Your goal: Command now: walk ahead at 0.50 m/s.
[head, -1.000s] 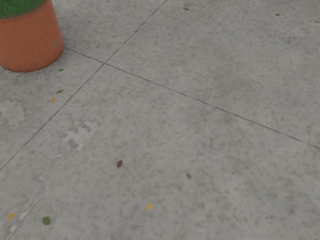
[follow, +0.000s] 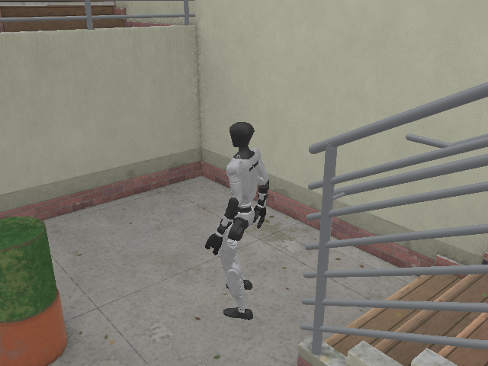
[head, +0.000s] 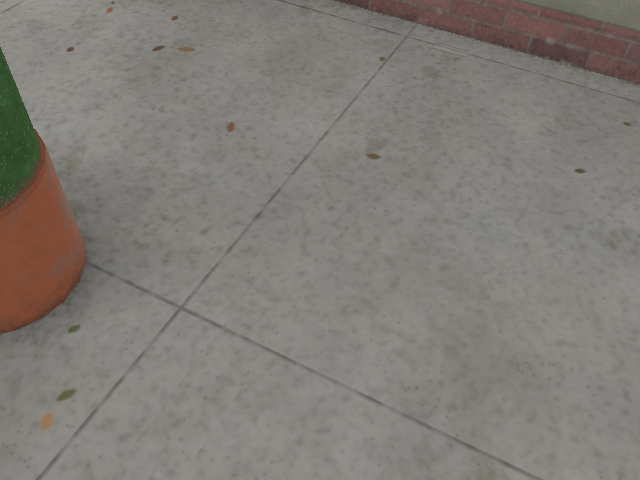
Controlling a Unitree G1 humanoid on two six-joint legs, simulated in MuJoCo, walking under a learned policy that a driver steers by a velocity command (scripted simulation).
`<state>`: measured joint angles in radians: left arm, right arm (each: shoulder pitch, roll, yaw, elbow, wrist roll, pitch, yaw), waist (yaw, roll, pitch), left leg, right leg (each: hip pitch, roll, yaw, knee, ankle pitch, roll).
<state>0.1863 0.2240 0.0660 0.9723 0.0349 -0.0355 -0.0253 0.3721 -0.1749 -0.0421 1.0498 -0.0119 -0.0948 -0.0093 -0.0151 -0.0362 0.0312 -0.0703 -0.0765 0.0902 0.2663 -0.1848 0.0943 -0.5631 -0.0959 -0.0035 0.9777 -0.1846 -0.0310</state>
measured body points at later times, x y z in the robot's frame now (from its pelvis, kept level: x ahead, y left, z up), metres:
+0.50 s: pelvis +0.26 -0.06 +0.00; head +0.28 -0.07 +0.45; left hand +0.26 +0.19 -0.14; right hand +0.32 -0.31 -0.15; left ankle +0.26 +0.09 -0.66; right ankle +0.27 -0.11 -0.75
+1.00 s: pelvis +0.38 -0.03 -0.01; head +0.39 -0.02 +0.44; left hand +0.40 +0.20 -0.17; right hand +0.42 -0.25 -0.16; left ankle +0.45 +0.04 -0.75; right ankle +0.35 -0.15 -0.73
